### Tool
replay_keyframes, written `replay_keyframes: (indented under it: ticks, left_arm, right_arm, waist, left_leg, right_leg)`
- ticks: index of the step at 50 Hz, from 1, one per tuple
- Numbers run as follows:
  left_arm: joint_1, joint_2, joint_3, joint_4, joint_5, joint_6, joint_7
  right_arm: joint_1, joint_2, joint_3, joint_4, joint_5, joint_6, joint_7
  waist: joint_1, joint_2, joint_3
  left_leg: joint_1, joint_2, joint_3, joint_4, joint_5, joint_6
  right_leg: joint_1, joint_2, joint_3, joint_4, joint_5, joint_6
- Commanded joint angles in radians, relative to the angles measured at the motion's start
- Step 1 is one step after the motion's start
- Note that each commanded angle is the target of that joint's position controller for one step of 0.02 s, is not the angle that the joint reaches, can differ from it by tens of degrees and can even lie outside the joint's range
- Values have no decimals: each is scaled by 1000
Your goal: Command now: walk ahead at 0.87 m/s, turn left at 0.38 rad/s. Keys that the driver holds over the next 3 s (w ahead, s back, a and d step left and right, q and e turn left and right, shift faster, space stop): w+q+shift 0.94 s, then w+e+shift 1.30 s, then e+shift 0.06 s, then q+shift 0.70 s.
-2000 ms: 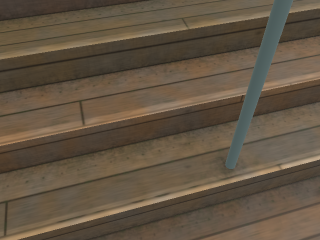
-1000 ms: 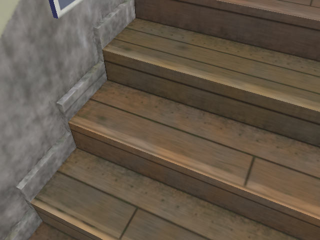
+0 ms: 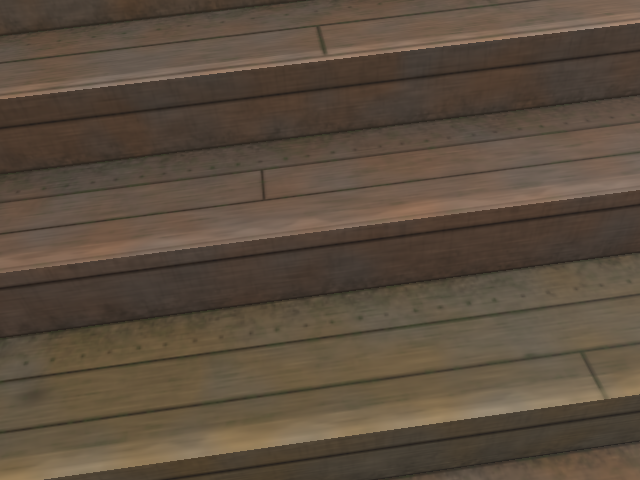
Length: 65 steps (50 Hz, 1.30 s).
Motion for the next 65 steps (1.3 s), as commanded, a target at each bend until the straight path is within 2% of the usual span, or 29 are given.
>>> replay_keyframes:
  ticks: [1, 8, 12, 14, 15, 16, 17, 19, 22, 25, 28, 31, 32, 33, 34, 36, 39, 42, 44, 48, 51, 53, 54, 55, 56, 58, 60, 62, 65]
  left_arm:
    - [-193, -65, -45, -23, 46, -41, -5]
    - [200, 100, -35, 146, -28, -44, 86]
    - [9, 353, 17, 56, -29, -61, 131]
    - [-197, 396, 54, -72, -26, -50, 107]
    - [-236, 139, 2, -158, 20, -108, 62]
    - [-297, 67, -9, -278, 22, -167, 22]
    - [-413, 32, -13, -340, 12, -190, -9]
    - [-450, -80, -63, -415, 40, -178, -46]
    - [-247, -106, -111, -387, 8, -131, -36]
    - [-577, -149, -153, -522, 22, -129, 7]
    - [-780, -162, -195, -654, 55, -136, 56]
    - [-218, 159, -2, -524, 2, -143, 124]
    - [72, 311, 56, -431, -18, -137, 114]
    - [214, 407, 77, -297, -32, -126, 99]
    - [51, 322, 66, -295, 4, -92, 130]
    - [-141, 5, 8, -245, -30, -58, 129]
    - [-195, -109, 3, -79, -2, -38, 88]
    - [-239, -5, 20, -50, 9, -46, 68]
    - [-286, 56, 22, -80, 25, -54, 95]
    - [-171, 308, 69, -99, 28, -49, 107]
    - [-20, 349, 89, -98, 0, -3, 94]
    - [-168, 269, 64, -150, -90, -35, 88]
    - [-270, 121, 43, -217, -79, -67, 80]
    - [-209, -108, -14, -273, -71, -119, 56]
    - [-247, 38, 9, -282, -102, -147, 45]
    - [-439, -120, -69, -429, -89, -105, 44]
    - [-424, -130, -111, -497, -75, -52, -1]
    - [-408, 22, -81, -518, -70, -13, 23]
    - [-164, 80, -31, -411, 16, -29, 107]
  right_arm:
    - [12, 61, 45, -64, -5, 39, 1]
    - [-378, 58, 87, -270, -1, 56, 15]
    - [-14, -135, -18, -204, -42, 43, 21]
    - [242, -239, -82, -88, -47, 68, 36]
    - [247, -257, -74, -23, -74, 68, 40]
    - [214, -137, -38, -46, -105, 54, 3]
    - [326, -40, -20, 21, -100, 34, -9]
    - [340, 59, 5, 100, -50, 22, 0]
    - [123, 43, 8, 82, -67, 34, -4]
    - [214, 4, 12, 164, -46, 11, -2]
    - [305, -70, -17, 154, 4, 30, -64]
    - [128, -303, -99, 89, -41, 1, -69]
    - [-1, -369, -129, 16, -47, -13, -73]
    - [-133, -153, -64, -87, -116, -51, -42]
    - [-7, -4, -42, -128, -62, -64, -4]
    - [-55, -1, -33, -187, -42, -25, 35]
    - [6, 77, 7, -191, -20, 65, 30]
    - [-58, 56, 23, -257, 6, 84, 16]
    - [-76, -38, 0, -288, -39, 97, 2]
    - [-118, -96, -24, -288, -23, 115, 3]
    - [-90, -196, -75, -245, 12, 51, -3]
    - [176, -178, -93, -103, -79, 57, 0]
    - [227, -141, -62, -42, -120, 50, -6]
    - [236, -206, -49, -60, -197, 23, -6]
    - [438, -204, -73, 48, -197, 31, -13]
    - [442, -134, -67, 135, -99, 33, -25]
    - [194, -72, -17, 121, -90, 28, -66]
    - [-97, -99, 5, 81, -110, 12, -64]
    - [-179, -366, -77, 116, -119, -2, -38]
  waist:
    - [-102, -175, 185]
    - [44, -145, 151]
    - [-248, -396, -282]
    - [-315, -252, -232]
    - [-141, 224, -73]
    - [-74, 310, -191]
    - [-78, 159, -24]
    - [25, -152, 158]
    - [213, -160, 228]
    - [122, -84, 288]
    - [61, -126, 128]
    - [365, 88, -345]
    - [450, 157, -468]
    - [371, -336, -396]
    - [213, -698, -351]
    - [107, -226, 83]
    - [-43, -47, 258]
    - [-79, -51, 272]
    - [-100, -50, 240]
    - [-82, -84, -15]
    - [-46, -134, -44]
    - [-170, -214, 20]
    - [-135, 65, 151]
    - [-35, 262, -49]
    - [-152, 64, -315]
    - [-96, 36, -195]
    - [79, -6, 2]
    - [223, -73, 148]
    - [345, 21, -115]
  left_leg:
    - [-221, -19, 74, 170, 66, -10]
    - [-287, 52, 407, -326, -79, -15]
    - [649, -130, 535, -657, -466, -3]
    - [849, -98, 228, -1221, -531, 89]
    - [912, 31, -203, -1425, -414, 197]
    - [984, 138, -783, -1759, -767, 266]
    - [915, 193, -861, -1851, -824, 206]
    - [814, 128, -645, -1722, -570, 98]
    - [440, 1, -227, -1693, -331, 50]
    - [300, -21, -217, -1789, -315, 70]
    - [30, 13, -190, -2014, -177, 103]
    - [478, 36, -190, -1382, 1486, 19]
    - [651, 32, -208, -1137, 1456, 3]
    - [473, -62, -124, -800, 313, 22]
    - [123, -155, -130, -373, -147, -19]
    - [-56, -16, 38, -61, -195, -30]
    - [-83, 89, 61, 45, -256, -18]
    - [-123, 124, 83, -114, -187, -44]
    - [31, 124, 136, -372, -28, -86]
    - [513, 73, 388, -827, -53, -66]
    - [658, -66, 519, -1267, -356, -48]
    - [1001, 78, 311, -1908, 355, 3]
    - [1199, 249, 110, -1879, 639, 91]
    - [1396, 428, 16, -1245, 1474, 141]
    - [1544, 509, -83, -1353, 1012, 251]
    - [1467, 522, -142, -1650, 30, 134]
    - [1036, 537, -9, -1792, -187, 46]
    - [466, 454, 265, -2042, -99, -12]
    - [452, 284, 523, -1869, 1193, -19]
  right_leg:
    - [-168, -184, 67, -520, 386, 43]
    - [139, -210, -53, -823, 546, 31]
    - [278, -257, -91, -336, 2508, -33]
    - [238, -242, -25, 216, 2000, -75]
    - [-176, 19, 90, 610, 444, -65]
    - [-475, 138, 365, 1032, 410, -93]
    - [-677, 123, 368, 1295, 390, -128]
    - [-948, 67, 337, 1560, 331, -152]
    - [-889, 2, 226, 1481, 324, -61]
    - [-948, -32, 86, 1449, 203, -15]
    - [-271, -68, -39, 695, 273, 42]
    - [346, 4, 162, 349, -90, -3]
    - [442, -24, 345, 64, -229, -41]
    - [588, -178, 546, -120, 83, -77]
    - [566, -397, 1208, -544, 62, -217]
    - [189, -414, 920, -470, -206, -176]
    - [-88, -342, 414, -438, 1, -19]
    - [-124, -297, 94, -560, 235, 5]
    - [-169, -206, -77, -571, 419, 14]
    - [110, -191, -158, -567, 1008, -38]
    - [429, -183, -88, -221, 1642, -68]
    - [230, -128, -2, 322, 1251, -29]
    - [-329, 32, 34, 934, 32, -6]
    - [-703, 123, 309, 1530, -159, -48]
    - [-865, 149, 357, 1712, -130, -28]
    - [-1191, -9, 315, 1699, -99, -15]
    - [-1097, -105, 351, 1608, -123, -14]
    - [-708, -127, 221, 1136, -27, 28]
    - [-1, 109, 5, 828, 141, 21]
Next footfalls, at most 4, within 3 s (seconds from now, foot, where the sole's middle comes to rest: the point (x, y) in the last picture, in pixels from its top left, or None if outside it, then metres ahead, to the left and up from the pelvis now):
0.28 left None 0.32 0.04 -0.57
0.64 right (364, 334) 0.70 -0.03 -0.40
1.08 left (144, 358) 0.68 0.37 -0.40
1.38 right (160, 184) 0.97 0.35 -0.24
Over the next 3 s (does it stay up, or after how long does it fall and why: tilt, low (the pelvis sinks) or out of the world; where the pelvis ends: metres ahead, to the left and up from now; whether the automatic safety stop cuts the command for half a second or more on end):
stays up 1.74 0.26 1.02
